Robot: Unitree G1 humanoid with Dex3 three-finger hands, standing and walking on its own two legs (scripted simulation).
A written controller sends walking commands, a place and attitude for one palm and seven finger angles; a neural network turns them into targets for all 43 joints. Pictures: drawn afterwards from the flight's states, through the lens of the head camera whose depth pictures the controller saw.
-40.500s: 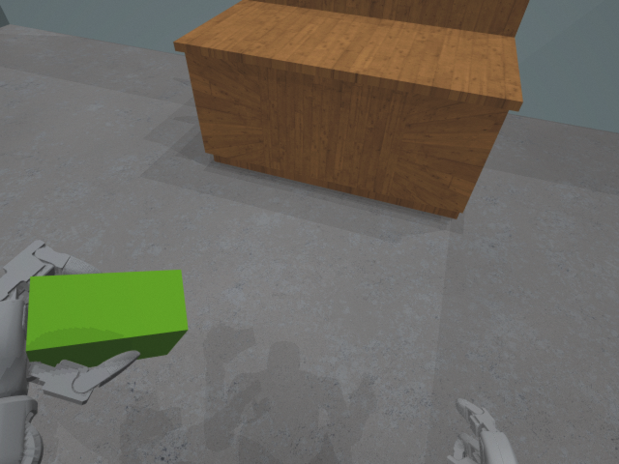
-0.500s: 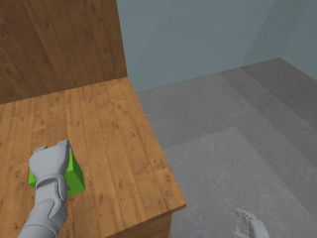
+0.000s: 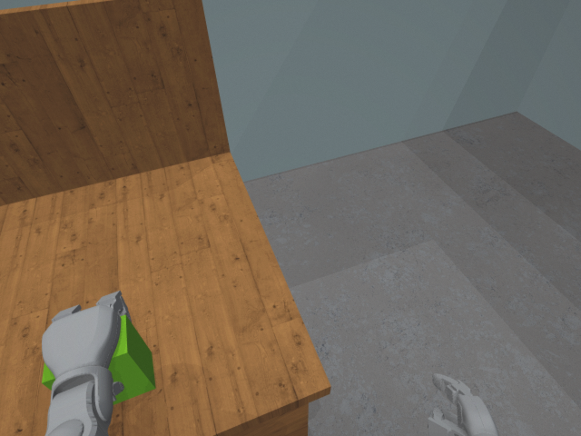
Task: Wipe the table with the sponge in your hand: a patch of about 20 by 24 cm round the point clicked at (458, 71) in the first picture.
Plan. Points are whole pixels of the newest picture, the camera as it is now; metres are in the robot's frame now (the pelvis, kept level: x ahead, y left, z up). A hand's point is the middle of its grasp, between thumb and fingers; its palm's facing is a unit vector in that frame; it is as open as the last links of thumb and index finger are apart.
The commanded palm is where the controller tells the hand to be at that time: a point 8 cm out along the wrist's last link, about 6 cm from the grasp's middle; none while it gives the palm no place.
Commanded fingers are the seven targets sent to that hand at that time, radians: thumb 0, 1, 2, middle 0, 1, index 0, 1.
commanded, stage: wipe back along the first lane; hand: left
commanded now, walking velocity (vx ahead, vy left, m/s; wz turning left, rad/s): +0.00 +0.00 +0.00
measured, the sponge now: (110, 372) +0.21 +0.31 -0.06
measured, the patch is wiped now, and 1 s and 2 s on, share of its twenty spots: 1.00 1.00 1.00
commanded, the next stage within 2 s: lift the sponge slowly off the table in 0.16 s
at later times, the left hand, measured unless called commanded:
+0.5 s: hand (97, 379) +0.19 +0.29 +0.00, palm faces -0.05 -0.08 -1.00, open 10.4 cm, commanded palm +0.15 +0.27 +0.04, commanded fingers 0.00 0.10 1.30 -1.20 -1.60 -1.20 -1.60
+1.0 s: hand (101, 391) +0.17 +0.27 +0.01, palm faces -0.07 -0.13 -0.99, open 10.4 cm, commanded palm +0.15 +0.26 +0.08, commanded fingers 0.00 0.10 1.30 -1.20 -1.60 -1.20 -1.60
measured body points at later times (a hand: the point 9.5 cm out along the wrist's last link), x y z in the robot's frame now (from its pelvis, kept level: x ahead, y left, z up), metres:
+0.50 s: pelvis -0.01 +0.00 +0.00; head -0.01 -0.02 +0.45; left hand +0.18 +0.29 +0.05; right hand +0.20 -0.23 -0.09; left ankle -0.01 +0.10 -0.72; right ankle -0.05 -0.13 -0.72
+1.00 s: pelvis -0.01 -0.01 +0.01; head -0.02 -0.03 +0.46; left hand +0.17 +0.27 +0.06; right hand +0.22 -0.21 -0.08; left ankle -0.01 +0.10 -0.72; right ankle -0.05 -0.13 -0.72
